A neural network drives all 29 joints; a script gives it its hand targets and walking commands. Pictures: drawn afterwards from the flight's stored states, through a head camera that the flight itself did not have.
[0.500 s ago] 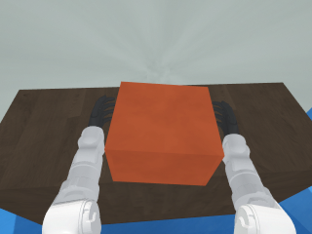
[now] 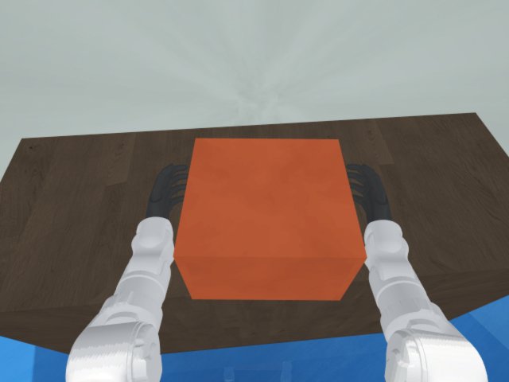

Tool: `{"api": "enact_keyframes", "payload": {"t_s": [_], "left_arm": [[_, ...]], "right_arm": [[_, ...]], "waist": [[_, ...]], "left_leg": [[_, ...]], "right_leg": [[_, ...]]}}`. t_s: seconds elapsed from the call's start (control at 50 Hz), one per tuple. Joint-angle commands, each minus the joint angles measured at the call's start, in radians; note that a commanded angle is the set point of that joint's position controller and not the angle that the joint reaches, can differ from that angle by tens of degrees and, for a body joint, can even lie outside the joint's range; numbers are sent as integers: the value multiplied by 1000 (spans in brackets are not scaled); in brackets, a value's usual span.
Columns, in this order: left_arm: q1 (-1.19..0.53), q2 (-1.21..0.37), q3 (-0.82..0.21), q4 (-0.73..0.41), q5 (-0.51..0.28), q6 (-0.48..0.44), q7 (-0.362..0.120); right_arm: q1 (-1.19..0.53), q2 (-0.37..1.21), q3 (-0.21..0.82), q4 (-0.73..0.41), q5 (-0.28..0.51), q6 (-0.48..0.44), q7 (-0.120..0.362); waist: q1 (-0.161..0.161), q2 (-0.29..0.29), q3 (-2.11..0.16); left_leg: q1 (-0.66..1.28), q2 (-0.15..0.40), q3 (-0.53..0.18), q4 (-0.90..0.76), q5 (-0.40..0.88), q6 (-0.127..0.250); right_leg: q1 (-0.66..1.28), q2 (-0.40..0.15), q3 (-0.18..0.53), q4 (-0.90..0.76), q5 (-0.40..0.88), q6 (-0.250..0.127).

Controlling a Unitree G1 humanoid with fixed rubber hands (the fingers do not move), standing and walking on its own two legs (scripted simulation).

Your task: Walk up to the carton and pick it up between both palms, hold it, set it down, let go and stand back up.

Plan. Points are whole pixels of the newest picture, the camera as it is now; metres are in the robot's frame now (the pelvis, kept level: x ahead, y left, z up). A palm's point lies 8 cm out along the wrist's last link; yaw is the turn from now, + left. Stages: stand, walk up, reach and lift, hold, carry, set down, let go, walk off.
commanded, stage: set down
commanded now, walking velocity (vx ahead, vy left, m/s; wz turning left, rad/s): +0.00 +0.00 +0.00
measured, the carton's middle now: (266, 217) +0.40 +0.01 -0.03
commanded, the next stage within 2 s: none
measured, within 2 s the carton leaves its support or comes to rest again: neither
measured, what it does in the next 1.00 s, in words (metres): stands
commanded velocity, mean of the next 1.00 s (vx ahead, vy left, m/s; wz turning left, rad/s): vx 0.00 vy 0.00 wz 0.00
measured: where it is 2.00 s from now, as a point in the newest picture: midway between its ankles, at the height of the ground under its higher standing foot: outside the picture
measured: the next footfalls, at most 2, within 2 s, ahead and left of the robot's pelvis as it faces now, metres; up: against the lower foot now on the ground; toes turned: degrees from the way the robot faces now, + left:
none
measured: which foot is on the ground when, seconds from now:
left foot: down 0.00-1.00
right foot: down 0.00-1.00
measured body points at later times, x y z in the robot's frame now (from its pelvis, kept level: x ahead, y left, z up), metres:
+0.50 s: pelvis -0.01 +0.00 +0.00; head +0.07 +0.00 +0.44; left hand +0.39 +0.19 +0.01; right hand +0.40 -0.17 +0.02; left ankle +0.00 +0.11 -0.75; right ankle -0.03 -0.10 -0.75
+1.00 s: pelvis -0.02 +0.00 -0.01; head +0.07 +0.01 +0.44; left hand +0.39 +0.19 +0.01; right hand +0.39 -0.17 +0.02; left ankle +0.00 +0.11 -0.75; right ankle -0.03 -0.10 -0.75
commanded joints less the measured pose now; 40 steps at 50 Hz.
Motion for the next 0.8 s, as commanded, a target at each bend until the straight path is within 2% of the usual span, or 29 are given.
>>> {"api": "enact_keyframes", "payload": {"t_s": [0.0, 0.16, 0.48, 0.78], "left_arm": [[-637, -586, -315, -134, 26, -107, -102], [-628, -560, -281, -40, 30, -162, -113], [-605, -496, -151, 124, 100, -216, -123], [-569, -456, -91, 193, 139, -229, -118]], "right_arm": [[-585, 596, 331, -111, -63, -86, 126], [-568, 587, 322, -36, -72, -104, 130], [-536, 571, 165, 119, -170, -132, 148], [-509, 554, 75, 198, -232, -139, 163]], "waist": [[-3, 19, -701], [2, -3, -656], [12, -16, -544], [9, -23, -473]], "left_leg": [[274, 11, 34, 59, 531, -57], [214, 9, 34, 43, 448, -43], [153, 9, 62, 13, 273, -21], [89, 7, 73, 7, 153, -4]], "right_leg": [[299, -33, -18, 81, 639, 50], [284, -35, -11, 83, 580, 52], [194, -42, -17, 50, 350, 42], [125, -48, -18, 49, 221, 36]]}}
